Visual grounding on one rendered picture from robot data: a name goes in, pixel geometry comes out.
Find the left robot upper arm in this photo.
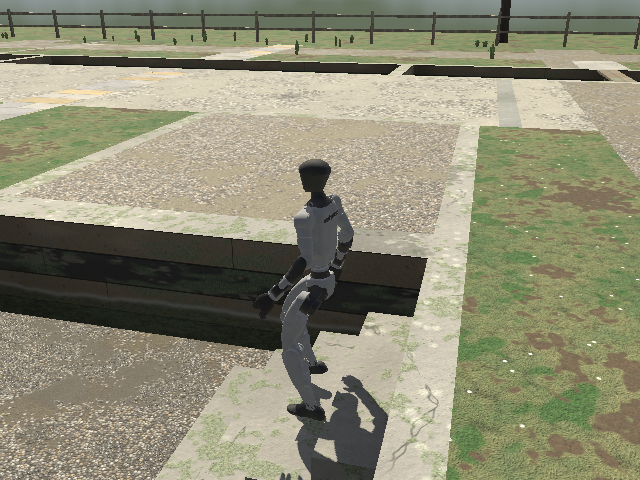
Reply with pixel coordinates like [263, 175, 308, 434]
[294, 208, 315, 271]

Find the right robot upper arm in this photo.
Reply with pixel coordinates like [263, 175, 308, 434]
[326, 194, 354, 243]

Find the left robot shin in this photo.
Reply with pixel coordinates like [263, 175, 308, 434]
[281, 349, 317, 411]

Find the robot right hand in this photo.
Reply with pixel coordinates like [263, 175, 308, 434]
[329, 264, 342, 282]

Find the robot left hand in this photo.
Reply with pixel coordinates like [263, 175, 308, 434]
[252, 293, 277, 319]

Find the robot left forearm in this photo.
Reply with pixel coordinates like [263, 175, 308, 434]
[268, 257, 307, 301]

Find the humanoid robot torso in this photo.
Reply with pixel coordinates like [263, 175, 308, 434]
[300, 194, 338, 302]

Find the robot right forearm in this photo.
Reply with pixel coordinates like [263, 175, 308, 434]
[331, 237, 353, 269]

